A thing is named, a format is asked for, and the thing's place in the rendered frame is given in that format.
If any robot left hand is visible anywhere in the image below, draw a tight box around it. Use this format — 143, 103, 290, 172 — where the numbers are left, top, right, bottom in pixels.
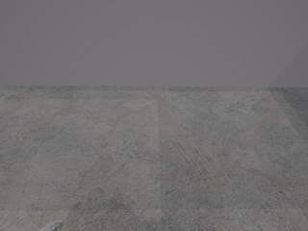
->
39, 220, 64, 231

